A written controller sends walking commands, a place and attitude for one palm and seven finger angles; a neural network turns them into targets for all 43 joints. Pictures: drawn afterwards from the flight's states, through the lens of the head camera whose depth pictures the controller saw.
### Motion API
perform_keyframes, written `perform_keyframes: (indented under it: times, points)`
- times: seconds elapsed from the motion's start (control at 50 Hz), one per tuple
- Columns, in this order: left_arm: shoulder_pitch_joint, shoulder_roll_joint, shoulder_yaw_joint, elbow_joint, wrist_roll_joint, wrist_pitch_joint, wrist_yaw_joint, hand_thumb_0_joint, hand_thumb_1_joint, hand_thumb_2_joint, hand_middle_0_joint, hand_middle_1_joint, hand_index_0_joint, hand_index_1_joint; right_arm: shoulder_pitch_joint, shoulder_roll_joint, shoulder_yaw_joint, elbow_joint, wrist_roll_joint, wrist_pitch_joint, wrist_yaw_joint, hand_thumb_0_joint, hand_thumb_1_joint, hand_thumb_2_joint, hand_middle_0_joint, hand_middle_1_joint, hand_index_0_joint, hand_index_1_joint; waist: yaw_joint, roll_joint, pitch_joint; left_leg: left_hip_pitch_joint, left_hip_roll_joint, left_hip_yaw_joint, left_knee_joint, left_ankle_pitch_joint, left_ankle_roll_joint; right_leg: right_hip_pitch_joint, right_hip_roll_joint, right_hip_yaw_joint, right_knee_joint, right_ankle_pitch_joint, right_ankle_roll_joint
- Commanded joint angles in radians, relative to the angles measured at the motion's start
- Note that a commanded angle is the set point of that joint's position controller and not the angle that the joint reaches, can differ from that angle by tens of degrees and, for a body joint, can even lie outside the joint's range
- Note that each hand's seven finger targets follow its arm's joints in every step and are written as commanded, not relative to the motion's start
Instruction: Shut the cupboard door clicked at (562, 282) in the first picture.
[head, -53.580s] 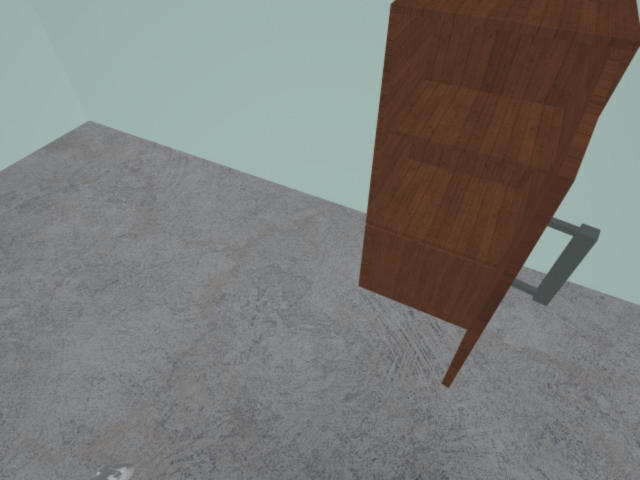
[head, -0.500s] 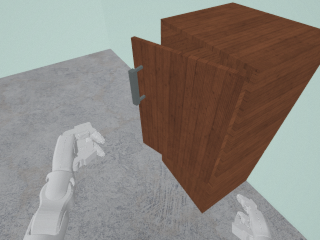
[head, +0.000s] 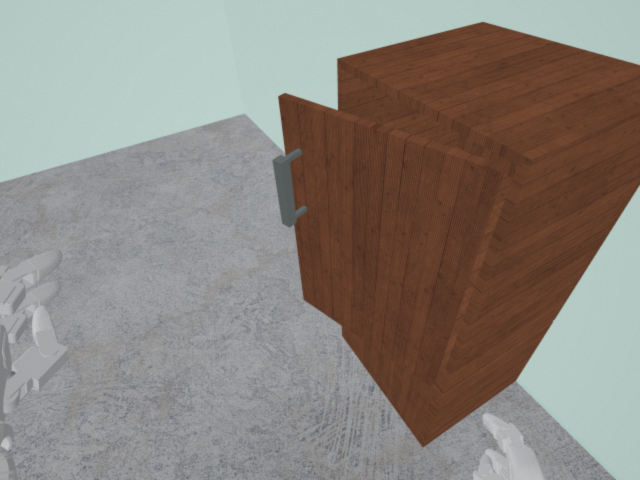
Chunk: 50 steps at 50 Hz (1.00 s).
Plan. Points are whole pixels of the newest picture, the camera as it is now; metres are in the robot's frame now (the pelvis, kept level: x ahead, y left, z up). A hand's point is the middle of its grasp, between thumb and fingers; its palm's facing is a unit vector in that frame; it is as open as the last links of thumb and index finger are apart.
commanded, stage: draw the hand back to the body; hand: left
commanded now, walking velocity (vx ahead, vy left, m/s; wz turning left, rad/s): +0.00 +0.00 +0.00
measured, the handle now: (292, 188) +0.64 +0.14 +0.02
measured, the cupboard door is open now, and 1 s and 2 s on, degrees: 19 19 19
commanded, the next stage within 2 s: step back with the hand held close in 0.34 s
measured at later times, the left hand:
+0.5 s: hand (72, 346) +0.19 +0.26 +0.16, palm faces +0.46 -0.77 -0.43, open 7.4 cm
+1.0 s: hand (0, 394) +0.14 +0.30 +0.16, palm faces +0.43 -0.76 -0.48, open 7.4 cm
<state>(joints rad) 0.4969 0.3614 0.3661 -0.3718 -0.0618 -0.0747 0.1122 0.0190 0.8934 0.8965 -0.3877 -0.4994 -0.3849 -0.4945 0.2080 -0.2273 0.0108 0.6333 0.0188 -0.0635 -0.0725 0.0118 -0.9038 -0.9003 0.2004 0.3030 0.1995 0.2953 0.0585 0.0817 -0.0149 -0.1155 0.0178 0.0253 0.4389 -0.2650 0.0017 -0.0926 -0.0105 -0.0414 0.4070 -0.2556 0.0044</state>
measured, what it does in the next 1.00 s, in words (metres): shifts its weight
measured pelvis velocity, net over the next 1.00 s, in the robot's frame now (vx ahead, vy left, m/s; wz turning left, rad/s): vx -0.07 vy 0.03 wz -0.03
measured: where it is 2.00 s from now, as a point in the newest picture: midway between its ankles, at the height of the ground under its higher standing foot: outside the picture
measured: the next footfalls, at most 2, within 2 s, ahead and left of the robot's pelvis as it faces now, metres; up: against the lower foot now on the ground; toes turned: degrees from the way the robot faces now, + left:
right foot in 1.62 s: -0.23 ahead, -0.11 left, +0.00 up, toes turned +6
left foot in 1.86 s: -0.26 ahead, +0.15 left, +0.00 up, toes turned +8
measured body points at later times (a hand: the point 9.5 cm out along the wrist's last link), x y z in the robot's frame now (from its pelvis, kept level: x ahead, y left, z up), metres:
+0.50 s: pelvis +0.00 -0.01 +0.00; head -0.02 -0.03 +0.45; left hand +0.16 +0.30 +0.18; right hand +0.18 -0.23 -0.09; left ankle -0.01 +0.12 -0.74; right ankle -0.02 -0.12 -0.74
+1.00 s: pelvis -0.07 +0.03 -0.02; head -0.07 +0.04 +0.43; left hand +0.11 +0.34 +0.18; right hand +0.11 -0.21 -0.08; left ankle -0.01 +0.12 -0.74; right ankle -0.02 -0.12 -0.74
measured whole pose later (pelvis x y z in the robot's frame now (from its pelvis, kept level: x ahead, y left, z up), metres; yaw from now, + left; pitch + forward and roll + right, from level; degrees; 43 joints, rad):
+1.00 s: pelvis -0.07 +0.03 -0.02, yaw -2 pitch -1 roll -1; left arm 0.53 0.44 0.46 -0.45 -0.04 -0.17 0.14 0.02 0.89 0.90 -0.21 -0.30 -0.21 -0.30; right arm 0.19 -0.22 0.00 0.53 0.02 0.00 -0.09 0.01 -0.90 -0.90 0.20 0.30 0.20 0.30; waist -0.01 0.01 -0.01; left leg -0.36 0.01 0.06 0.62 -0.25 0.05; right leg -0.34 -0.03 0.00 0.57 -0.21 0.04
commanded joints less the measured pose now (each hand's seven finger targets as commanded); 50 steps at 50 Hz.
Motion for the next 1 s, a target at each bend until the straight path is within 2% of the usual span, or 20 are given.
perform_keyframes:
  times: [0.0,0.08,0.14,0.2,0.28,0.3,0.38,0.4,0.44,0.46,0.48,0.52,0.56,0.64,0.7,0.74,0.8,0.82,0.88,0.98]
  points:
    - [-0.093,0.135,0.065,-0.154,-0.003,-0.060,0.013,0.000,0.900,0.900,-0.200,-0.300,-0.200,-0.300,-0.141,-0.102,-0.034,-0.160,-0.002,-0.075,-0.013,0.000,-0.900,-0.900,0.200,0.300,0.200,0.300,-0.019,-0.059,0.020,-0.034,-0.002,0.026,-0.073,0.186,0.014,-0.046,0.015,-0.017,-0.070,0.153,0.006]
    - [-0.157,0.142,0.058,-0.159,0.006,-0.067,0.020,0.000,0.900,0.900,-0.200,-0.300,-0.200,-0.300,-0.136,-0.111,-0.042,-0.158,-0.003,-0.084,-0.021,0.000,-0.900,-0.900,0.200,0.300,0.200,0.300,-0.022,-0.078,0.000,-0.019,-0.008,0.024,-0.076,0.152,0.023,-0.056,0.015,-0.015,-0.068,0.114,0.008]
    - [-0.152,0.175,0.086,-0.195,0.008,-0.076,0.026,0.000,0.900,0.900,-0.200,-0.300,-0.200,-0.300,-0.145,-0.105,-0.041,-0.160,-0.007,-0.094,-0.026,0.000,-0.900,-0.900,0.200,0.300,0.200,0.300,-0.005,-0.065,-0.071,-0.002,-0.014,0.027,-0.070,0.176,0.027,-0.014,0.009,-0.009,-0.057,0.142,0.006]
    - [-0.119,0.215,0.123,-0.224,0.010,-0.079,0.031,0.000,0.900,0.900,-0.200,-0.300,-0.200,-0.300,-0.147,-0.102,-0.037,-0.154,-0.012,-0.101,-0.027,0.000,-0.900,-0.900,0.200,0.300,0.200,0.300,0.008,-0.009,-0.108,0.003,-0.019,0.031,-0.059,0.209,0.023,0.022,0.005,-0.005,-0.051,0.187,0.002]
    - [-0.114,0.193,0.111,-0.234,0.009,-0.080,0.029,0.000,0.900,0.900,-0.200,-0.300,-0.200,-0.300,-0.153,-0.087,-0.030,-0.155,-0.008,-0.105,-0.023,0.000,-0.900,-0.900,0.200,0.300,0.200,0.300,0.001,0.031,-0.043,-0.013,-0.015,0.035,-0.062,0.199,0.013,-0.007,0.011,-0.007,-0.059,0.171,0.000]
    - [-0.098,0.203,0.125,-0.209,0.007,-0.078,0.029,0.000,0.900,0.900,-0.200,-0.300,-0.200,-0.300,-0.149,-0.093,-0.031,-0.150,-0.009,-0.105,-0.024,0.000,-0.900,-0.900,0.200,0.300,0.200,0.300,0.004,-0.001,-0.026,-0.026,-0.013,0.031,-0.067,0.190,0.012,-0.006,0.012,-0.009,-0.066,0.160,0.000]
    - [-0.092,0.173,0.112,-0.179,0.002,-0.076,0.019,0.000,0.900,0.900,-0.200,-0.300,-0.200,-0.300,-0.144,-0.092,-0.034,-0.156,-0.007,-0.101,-0.019,0.000,-0.900,-0.900,0.200,0.300,0.200,0.300,-0.001,-0.019,0.002,-0.029,-0.008,0.036,-0.071,0.202,0.014,-0.023,0.016,-0.011,-0.063,0.175,0.003]
    - [-0.066,0.169,0.114,-0.146,-0.002,-0.072,0.015,0.000,0.900,0.900,-0.200,-0.300,-0.200,-0.300,-0.142,-0.095,-0.037,-0.152,-0.007,-0.100,-0.019,0.000,-0.900,-0.900,0.200,0.300,0.200,0.300,0.001,-0.056,0.008,-0.034,-0.007,0.034,-0.073,0.207,0.015,-0.019,0.015,-0.011,-0.068,0.182,0.005]
    - [-0.078,0.159,0.102,-0.163,-0.004,-0.071,0.010,0.000,0.900,0.900,-0.200,-0.300,-0.200,-0.300,-0.139,-0.095,-0.040,-0.160,-0.006,-0.092,-0.017,0.000,-0.900,-0.900,0.200,0.300,0.200,0.300,-0.003,-0.066,-0.019,-0.018,-0.005,0.040,-0.068,0.218,0.018,-0.016,0.013,-0.009,-0.061,0.195,0.009]
    - [-0.196,0.278,0.205,-0.218,0.001,-0.110,0.014,0.000,0.900,0.900,-0.200,-0.300,-0.200,-0.300,-0.131,-0.137,-0.051,-0.181,-0.003,-0.070,-0.014,0.000,-0.900,-0.900,0.200,0.300,0.200,0.300,-0.038,-0.056,-0.014,-0.083,0.019,0.031,0.002,0.152,0.031,-0.077,-0.046,0.074,-0.093,0.259,-0.005]
    - [-0.117,0.219,0.155,-0.144,-0.001,-0.115,0.008,0.000,0.900,0.900,-0.200,-0.300,-0.200,-0.300,-0.131,-0.121,-0.049,-0.166,-0.005,-0.059,-0.017,0.000,-0.900,-0.900,0.200,0.300,0.200,0.300,-0.046,-0.123,-0.035,-0.081,0.010,0.021,0.042,0.130,0.029,-0.098,-0.084,0.096,-0.095,0.275,-0.017]
    - [-0.082,0.195,0.121,-0.137,0.004,-0.118,0.006,0.000,0.900,0.900,-0.200,-0.300,-0.200,-0.300,-0.141,-0.105,-0.043,-0.172,-0.004,-0.040,-0.017,0.000,-0.900,-0.900,0.200,0.300,0.200,0.300,-0.048,-0.145,-0.051,-0.093,0.006,0.025,0.077,0.131,0.023,-0.107,-0.120,0.109,-0.079,0.347,-0.028]
    - [-0.049,0.208,0.132,-0.153,0.004,-0.123,0.015,0.000,0.900,0.900,-0.200,-0.300,-0.200,-0.300,-0.130,-0.112,-0.049,-0.175,-0.002,-0.025,-0.017,0.000,-0.900,-0.900,0.200,0.300,0.200,0.300,-0.050,-0.130,-0.107,-0.093,0.011,0.021,0.084,0.175,0.020,-0.081,-0.126,0.101,-0.036,0.405,-0.032]
    - [-0.012,0.249,0.169,-0.264,0.000,-0.123,0.032,0.000,0.900,0.900,-0.200,-0.300,-0.200,-0.300,-0.140,-0.121,-0.056,-0.208,0.000,0.003,-0.029,0.000,-0.900,-0.900,0.200,0.300,0.200,0.300,-0.051,-0.055,-0.201,-0.065,0.043,0.010,0.063,0.409,0.017,-0.039,-0.087,0.053,0.073,0.531,-0.008]
    - [0.006,0.297,0.219,-0.327,-0.001,-0.119,0.043,0.000,0.900,0.900,-0.200,-0.300,-0.200,-0.300,-0.143,-0.130,-0.059,-0.227,-0.003,0.023,-0.036,0.000,-0.900,-0.900,0.200,0.300,0.200,0.300,-0.043,0.000,-0.236,-0.096,0.063,-0.014,0.052,0.512,0.019,0.003,-0.053,0.040,0.131,0.555,0.001]
    - [0.018,0.276,0.208,-0.330,-0.004,-0.120,0.046,0.000,0.900,0.900,-0.200,-0.300,-0.200,-0.300,-0.132,-0.125,-0.057,-0.240,-0.002,0.032,-0.036,0.000,-0.900,-0.900,0.200,0.300,0.200,0.300,-0.050,-0.015,-0.219,-0.137,0.073,-0.018,0.047,0.500,0.018,0.003,-0.044,0.043,0.148,0.524,0.002]
    - [0.054,0.277,0.229,-0.293,-0.004,-0.122,0.050,0.000,0.900,0.900,-0.200,-0.300,-0.200,-0.300,-0.124,-0.136,-0.065,-0.238,-0.007,0.035,-0.035,0.000,-0.900,-0.900,0.200,0.300,0.200,0.300,-0.046,0.016,-0.191,-0.218,0.093,-0.039,0.014,0.396,0.027,0.005,-0.028,0.046,0.162,0.427,0.007]
    - [0.058,0.253,0.209,-0.276,-0.005,-0.123,0.050,0.000,0.900,0.900,-0.200,-0.300,-0.200,-0.300,-0.117,-0.129,-0.061,-0.239,-0.004,0.037,-0.034,0.000,-0.900,-0.900,0.200,0.300,0.200,0.300,-0.052,-0.003,-0.163,-0.258,0.098,-0.040,0.003,0.335,0.028,0.002,-0.029,0.050,0.163,0.396,0.008]
    - [0.042,0.235,0.203,-0.248,0.003,-0.136,0.050,0.000,0.900,0.900,-0.200,-0.300,-0.200,-0.300,-0.108,-0.145,-0.061,-0.242,-0.005,0.028,-0.030,0.000,-0.900,-0.900,0.200,0.300,0.200,0.300,-0.052,0.036,-0.098,-0.435,0.128,-0.077,-0.075,0.079,0.055,0.043,0.002,0.046,0.208,0.250,0.020]
    - [-0.042,0.212,0.188,-0.269,0.033,-0.172,0.050,0.000,0.900,0.900,-0.200,-0.300,-0.200,-0.300,-0.101,-0.156,-0.059,-0.250,-0.001,-0.005,-0.029,0.000,-0.900,-0.900,0.200,0.300,0.200,0.300,-0.057,0.082,-0.034,-0.728,0.166,-0.140,-0.179,-0.422,0.101,0.161,0.036,0.041,0.308,0.126,0.030]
